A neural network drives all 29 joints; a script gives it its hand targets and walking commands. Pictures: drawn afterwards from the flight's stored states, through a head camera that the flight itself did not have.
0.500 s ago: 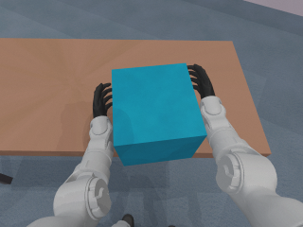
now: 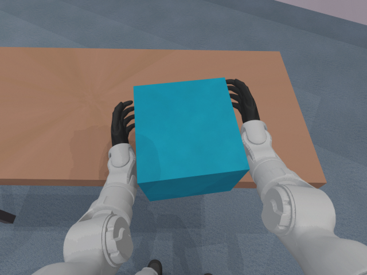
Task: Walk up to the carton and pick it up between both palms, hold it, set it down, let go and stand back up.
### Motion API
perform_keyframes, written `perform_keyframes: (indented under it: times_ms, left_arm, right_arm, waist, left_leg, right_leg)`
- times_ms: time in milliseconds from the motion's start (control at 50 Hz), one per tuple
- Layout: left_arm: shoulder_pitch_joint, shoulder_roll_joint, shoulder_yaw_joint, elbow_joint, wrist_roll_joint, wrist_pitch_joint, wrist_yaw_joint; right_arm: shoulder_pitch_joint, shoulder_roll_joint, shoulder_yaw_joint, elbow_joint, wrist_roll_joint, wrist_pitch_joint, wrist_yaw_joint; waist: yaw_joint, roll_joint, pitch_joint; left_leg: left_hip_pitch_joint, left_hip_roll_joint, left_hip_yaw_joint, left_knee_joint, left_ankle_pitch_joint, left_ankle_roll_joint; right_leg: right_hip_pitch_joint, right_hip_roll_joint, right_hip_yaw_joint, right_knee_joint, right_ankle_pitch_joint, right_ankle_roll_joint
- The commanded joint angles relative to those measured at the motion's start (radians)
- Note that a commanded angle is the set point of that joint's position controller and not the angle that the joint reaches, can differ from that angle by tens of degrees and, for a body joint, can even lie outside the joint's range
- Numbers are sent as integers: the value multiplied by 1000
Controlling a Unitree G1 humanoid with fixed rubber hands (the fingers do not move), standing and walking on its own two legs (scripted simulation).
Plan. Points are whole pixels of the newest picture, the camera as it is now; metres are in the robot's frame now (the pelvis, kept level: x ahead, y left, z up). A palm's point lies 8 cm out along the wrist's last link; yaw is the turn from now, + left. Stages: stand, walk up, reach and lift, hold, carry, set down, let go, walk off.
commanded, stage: reach and lift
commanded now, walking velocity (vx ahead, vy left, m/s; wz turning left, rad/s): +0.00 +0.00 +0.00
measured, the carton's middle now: (185, 142) +0.39 +0.03 +0.03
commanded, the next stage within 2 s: none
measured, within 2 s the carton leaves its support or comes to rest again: neither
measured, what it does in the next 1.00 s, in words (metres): stands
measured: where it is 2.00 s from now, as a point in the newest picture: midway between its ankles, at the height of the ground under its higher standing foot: outside the picture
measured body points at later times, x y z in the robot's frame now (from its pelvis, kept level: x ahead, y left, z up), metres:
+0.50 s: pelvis +0.00 +0.00 +0.00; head +0.06 +0.00 +0.45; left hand +0.40 +0.18 +0.04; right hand +0.45 -0.11 +0.07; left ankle +0.06 +0.15 -0.73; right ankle +0.02 -0.10 -0.73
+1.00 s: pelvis -0.01 +0.00 +0.00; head +0.00 +0.00 +0.45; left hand +0.40 +0.17 +0.10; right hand +0.42 -0.12 +0.12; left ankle +0.06 +0.15 -0.73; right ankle +0.02 -0.10 -0.73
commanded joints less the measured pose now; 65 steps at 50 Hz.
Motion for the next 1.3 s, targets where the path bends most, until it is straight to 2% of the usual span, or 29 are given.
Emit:
perform_keyframes:
  times_ms: [0,280,460,500,560,580,660,700,740,840,880,960,1060,1100,1280]
  left_arm:
    - [-770,-582,-367,-88,90,-74,-123]
    - [-735,-619,-481,-110,19,-69,-127]
    - [-768,-638,-579,-139,-56,-51,-129]
    - [-761,-635,-590,-137,-70,-41,-132]
    - [-780,-630,-613,-157,-91,-29,-137]
    - [-783,-625,-609,-161,-92,-18,-138]
    - [-807,-627,-645,-234,-110,22,-144]
    - [-811,-640,-669,-283,-124,47,-143]
    - [-846,-647,-706,-365,-149,72,-143]
    - [-869,-645,-769,-531,-189,165,-136]
    - [-873,-614,-753,-544,-182,225,-145]
    - [-929,-554,-685,-548,-170,348,-168]
    - [-996,-584,-664,-567,-176,465,-196]
    - [-1016,-599,-656,-574,-177,500,-210]
    - [-1043,-626,-571,-534,-148,573,-256]
  right_arm:
    - [-504,591,238,-15,-110,-100,130]
    - [-486,610,374,-35,-19,-94,117]
    - [-496,635,481,-126,67,-50,105]
    - [-488,650,512,-166,89,-35,98]
    - [-476,678,555,-222,119,-6,85]
    - [-481,685,563,-246,131,8,84]
    - [-446,725,625,-329,175,70,63]
    - [-447,743,664,-395,214,105,56]
    - [-434,770,699,-454,249,146,45]
    - [-453,785,770,-631,361,252,28]
    - [-464,772,764,-668,376,306,23]
    - [-501,779,718,-667,372,410,14]
    - [-586,810,645,-657,382,496,6]
    - [-621,820,611,-661,386,523,0]
    - [-678,821,445,-568,354,577,-2]
  waist:
    - [62,-7,-801]
    - [41,7,-889]
    - [12,7,-905]
    - [12,-5,-904]
    - [-8,-19,-887]
    - [-4,-23,-879]
    - [-27,-25,-868]
    - [-29,-15,-884]
    - [-44,-10,-907]
    - [-50,7,-909]
    - [-59,-11,-833]
    - [-74,-41,-638]
    - [-112,-22,-490]
    - [-137,-23,-431]
    - [-187,2,-251]
  left_leg:
    - [411,-38,127,-3,214,15]
    - [438,-42,100,30,300,7]
    - [439,-54,81,42,267,6]
    - [439,-60,79,42,246,10]
    - [448,-67,74,41,221,14]
    - [443,-68,73,39,211,18]
    - [481,-74,62,36,223,18]
    - [500,-78,53,37,243,16]
    - [522,-83,39,41,263,13]
    - [582,-93,12,47,298,12]
    - [593,-93,10,30,253,23]
    - [575,-99,25,-28,119,46]
    - [565,-103,20,-73,72,44]
    - [566,-104,17,-89,49,44]
    - [606,-98,27,-161,-78,35]
  right_leg:
    - [347,56,-51,-81,364,21]
    - [400,68,-40,-54,520,32]
    - [401,64,-30,-57,498,44]
    - [406,60,-22,-65,482,50]
    - [413,52,-15,-74,465,58]
    - [421,49,-12,-75,448,59]
    - [444,44,-5,-84,459,69]
    - [464,45,-1,-85,472,72]
    - [481,44,4,-89,483,75]
    - [498,49,12,-105,467,80]
    - [491,44,14,-130,406,84]
    - [520,20,22,-179,276,92]
    - [566,3,25,-200,234,94]
    - [586,-5,25,-207,225,97]
    - [572,-12,31,-264,52,87]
